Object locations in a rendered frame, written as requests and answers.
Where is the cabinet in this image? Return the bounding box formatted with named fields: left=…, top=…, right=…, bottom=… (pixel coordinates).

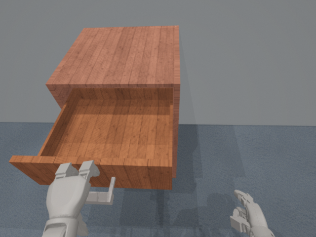
left=45, top=26, right=180, bottom=178

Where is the robot right hand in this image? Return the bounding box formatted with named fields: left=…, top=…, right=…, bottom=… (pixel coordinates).
left=230, top=190, right=268, bottom=235

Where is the right robot forearm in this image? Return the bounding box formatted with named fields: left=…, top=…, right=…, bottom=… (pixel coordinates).
left=249, top=226, right=275, bottom=237

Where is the drawer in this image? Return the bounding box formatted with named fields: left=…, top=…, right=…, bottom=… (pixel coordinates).
left=9, top=88, right=173, bottom=190

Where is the handle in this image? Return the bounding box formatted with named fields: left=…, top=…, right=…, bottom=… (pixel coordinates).
left=85, top=177, right=116, bottom=205

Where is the robot left hand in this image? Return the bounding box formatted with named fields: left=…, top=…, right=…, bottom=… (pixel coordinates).
left=46, top=160, right=100, bottom=236

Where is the left robot forearm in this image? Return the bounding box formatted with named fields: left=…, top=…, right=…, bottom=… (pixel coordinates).
left=42, top=216, right=79, bottom=237

